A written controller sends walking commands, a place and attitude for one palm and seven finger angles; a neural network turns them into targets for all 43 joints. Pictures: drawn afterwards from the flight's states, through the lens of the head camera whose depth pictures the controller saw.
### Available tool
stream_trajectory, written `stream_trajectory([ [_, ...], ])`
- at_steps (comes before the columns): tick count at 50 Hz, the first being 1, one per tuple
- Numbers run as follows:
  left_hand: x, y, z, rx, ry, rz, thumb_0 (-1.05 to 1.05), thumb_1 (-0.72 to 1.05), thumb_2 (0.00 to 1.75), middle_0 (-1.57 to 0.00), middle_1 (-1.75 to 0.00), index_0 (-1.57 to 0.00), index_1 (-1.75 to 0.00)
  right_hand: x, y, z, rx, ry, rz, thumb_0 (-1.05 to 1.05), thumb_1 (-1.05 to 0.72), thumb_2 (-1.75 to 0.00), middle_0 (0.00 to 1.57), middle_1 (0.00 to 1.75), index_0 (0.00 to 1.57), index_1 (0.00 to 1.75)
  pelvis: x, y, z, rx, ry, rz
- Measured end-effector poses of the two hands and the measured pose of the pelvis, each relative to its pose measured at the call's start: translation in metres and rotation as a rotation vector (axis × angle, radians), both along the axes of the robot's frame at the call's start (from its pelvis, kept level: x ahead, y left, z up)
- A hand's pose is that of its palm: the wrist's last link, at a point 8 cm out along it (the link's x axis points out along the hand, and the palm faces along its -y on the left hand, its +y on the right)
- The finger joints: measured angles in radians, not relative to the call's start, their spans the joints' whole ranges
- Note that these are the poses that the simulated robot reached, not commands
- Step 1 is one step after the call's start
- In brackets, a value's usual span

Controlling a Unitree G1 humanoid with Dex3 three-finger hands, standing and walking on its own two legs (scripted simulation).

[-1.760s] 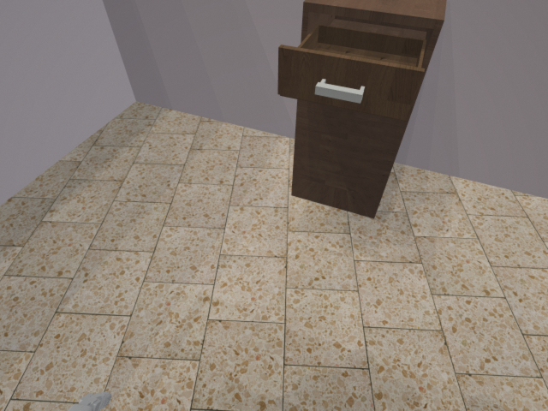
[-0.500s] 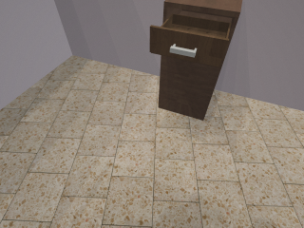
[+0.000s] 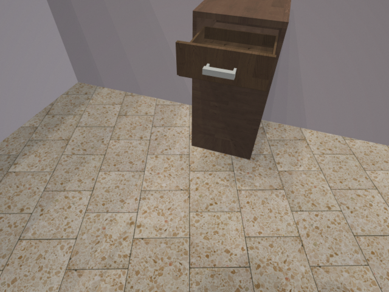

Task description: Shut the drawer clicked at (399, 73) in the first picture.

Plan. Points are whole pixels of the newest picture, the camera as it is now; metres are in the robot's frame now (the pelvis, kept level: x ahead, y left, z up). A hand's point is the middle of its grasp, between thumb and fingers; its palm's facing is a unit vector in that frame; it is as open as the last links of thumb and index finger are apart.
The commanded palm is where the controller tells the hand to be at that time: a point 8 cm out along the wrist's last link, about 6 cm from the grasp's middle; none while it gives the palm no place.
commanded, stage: walk to a spot facing it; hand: left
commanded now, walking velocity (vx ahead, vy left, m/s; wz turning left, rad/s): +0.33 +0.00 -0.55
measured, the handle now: (220, 70) +0.88 -0.03 +0.03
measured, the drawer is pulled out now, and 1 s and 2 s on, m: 0.29 0.29 0.29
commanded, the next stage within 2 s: take the last steps up to it in 0.38 s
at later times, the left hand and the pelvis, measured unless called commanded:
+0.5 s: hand out of the picture +0.13 +0.09 -0.16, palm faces -0.09 -0.98 -0.17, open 7.4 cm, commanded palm none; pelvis +0.15 -0.07 +0.01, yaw -9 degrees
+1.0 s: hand (163, 202) +0.41 +0.13 -0.17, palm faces -0.16 -0.98 -0.13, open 7.4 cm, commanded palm none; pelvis +0.34 -0.03 +0.01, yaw -13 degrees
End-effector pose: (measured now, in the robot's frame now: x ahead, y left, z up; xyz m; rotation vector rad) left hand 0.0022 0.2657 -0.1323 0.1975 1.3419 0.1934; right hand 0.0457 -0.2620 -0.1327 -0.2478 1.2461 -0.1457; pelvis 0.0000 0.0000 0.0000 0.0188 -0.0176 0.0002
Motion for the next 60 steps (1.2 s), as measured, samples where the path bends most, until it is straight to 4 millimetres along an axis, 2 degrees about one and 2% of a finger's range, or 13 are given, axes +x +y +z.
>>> stream_trajectory([
  [4, 0.015, -0.021, -0.002, -0.021, 0.062, -0.044, 0.01, 0.90, 0.90, -0.20, -0.30, -0.20, -0.29, -0.026, -0.001, -0.011, 0.041, 0.045, -0.096, 0.00, -0.91, -0.89, 0.21, 0.30, 0.20, 0.30, 0.016, -0.011, -0.003, 0.020, 0.005, -0.061],
  [8, 0.057, -0.047, -0.003, -0.024, 0.029, -0.092, 0.01, 0.90, 0.90, -0.20, -0.30, -0.20, -0.29, -0.052, -0.011, -0.027, 0.073, 0.149, -0.162, 0.00, -0.91, -0.89, 0.21, 0.30, 0.20, 0.30, 0.037, -0.031, -0.011, 0.016, 0.002, -0.099],
  [10, 0.076, -0.058, -0.007, -0.012, -0.023, -0.097, 0.01, 0.90, 0.90, -0.20, -0.30, -0.20, -0.29, -0.056, -0.019, -0.035, 0.087, 0.207, -0.174, 0.01, -0.91, -0.89, 0.21, 0.30, 0.20, 0.30, 0.047, -0.042, -0.018, 0.009, 0.001, -0.098],
  [12, 0.088, -0.069, -0.005, -0.009, -0.053, -0.080, 0.01, 0.90, 0.90, -0.20, -0.30, -0.20, -0.29, -0.047, -0.026, -0.033, 0.092, 0.231, -0.175, 0.01, -0.91, -0.89, 0.21, 0.30, 0.20, 0.30, 0.058, -0.050, -0.015, 0.001, -0.004, -0.098],
  [14, 0.095, -0.079, 0.000, -0.014, -0.051, -0.075, 0.01, 0.90, 0.90, -0.20, -0.30, -0.20, -0.29, -0.025, -0.033, -0.026, 0.090, 0.203, -0.181, 0.01, -0.91, -0.89, 0.20, 0.30, 0.20, 0.30, 0.070, -0.056, -0.008, 0.002, -0.003, -0.112],
  [19, 0.108, -0.104, 0.008, -0.048, 0.019, -0.112, 0.00, 0.90, 0.90, -0.20, -0.30, -0.20, -0.29, 0.049, -0.047, -0.007, 0.084, 0.037, -0.208, 0.01, -0.91, -0.89, 0.20, 0.30, 0.20, 0.30, 0.103, -0.065, 0.007, 0.003, 0.012, -0.149],
  [25, 0.134, -0.122, 0.003, -0.086, 0.059, -0.108, 0.01, 0.90, 0.90, -0.20, -0.30, -0.20, -0.30, 0.131, -0.045, 0.001, 0.097, -0.074, -0.206, 0.01, -0.91, -0.90, 0.20, 0.30, 0.20, 0.30, 0.148, -0.067, 0.008, -0.019, 0.016, -0.155],
  [34, 0.180, -0.112, -0.020, -0.117, 0.154, -0.065, 0.00, 0.90, 0.90, -0.20, -0.30, -0.20, -0.30, 0.247, -0.014, -0.005, 0.105, -0.128, -0.149, 0.01, -0.91, -0.90, 0.20, 0.30, 0.20, 0.30, 0.232, -0.052, -0.008, -0.043, 0.014, -0.167],
  [37, 0.205, -0.097, -0.033, -0.125, 0.203, -0.078, 0.00, 0.90, 0.90, -0.20, -0.30, -0.20, -0.30, 0.270, -0.006, -0.009, 0.078, -0.165, -0.173, 0.01, -0.91, -0.90, 0.20, 0.30, 0.20, 0.30, 0.261, -0.043, -0.018, -0.046, 0.007, -0.189],
  [42, 0.287, -0.078, -0.028, -0.114, 0.127, -0.146, 0.01, 0.90, 0.90, -0.20, -0.30, -0.20, -0.29, 0.261, -0.008, 0.007, 0.011, -0.129, -0.283, -0.02, -0.95, -0.89, 0.21, 0.30, 0.20, 0.30, 0.295, -0.034, -0.005, -0.039, -0.012, -0.222],
  [47, 0.373, -0.076, -0.018, -0.120, -0.015, -0.183, 0.01, 0.91, 0.90, -0.19, -0.30, -0.19, -0.29, 0.238, -0.003, 0.018, -0.012, 0.005, -0.314, -0.02, -0.95, -0.89, 0.20, 0.30, 0.20, 0.30, 0.325, -0.032, 0.007, -0.043, -0.010, -0.231],
  [55, 0.466, -0.104, -0.011, -0.149, -0.083, -0.248, 0.00, 0.92, 0.90, -0.19, -0.30, -0.19, -0.29, 0.210, 0.030, 0.019, 0.062, 0.171, -0.412, 0.00, -0.92, -0.90, 0.20, 0.30, 0.20, 0.30, 0.368, -0.044, 0.013, -0.045, -0.009, -0.242],
  [60, 0.514, -0.135, -0.010, -0.158, -0.081, -0.315, 0.00, 0.91, 0.90, -0.19, -0.30, -0.19, -0.29, 0.202, 0.047, 0.018, 0.125, 0.259, -0.481, 0.00, -0.91, -0.89, 0.20, 0.30, 0.20, 0.30, 0.394, -0.062, 0.012, -0.037, -0.004, -0.254],
])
